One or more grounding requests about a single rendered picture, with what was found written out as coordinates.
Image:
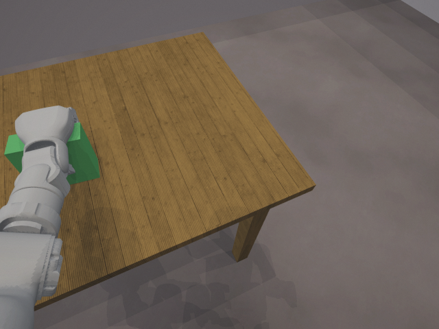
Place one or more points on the robot left upper arm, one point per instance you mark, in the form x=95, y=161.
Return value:
x=29, y=270

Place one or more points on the sponge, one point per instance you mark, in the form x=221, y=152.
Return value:
x=81, y=155

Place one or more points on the robot left forearm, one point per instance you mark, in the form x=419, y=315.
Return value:
x=36, y=201

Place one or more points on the table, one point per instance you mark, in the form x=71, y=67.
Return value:
x=183, y=152

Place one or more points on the robot left hand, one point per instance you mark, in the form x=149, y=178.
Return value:
x=55, y=121

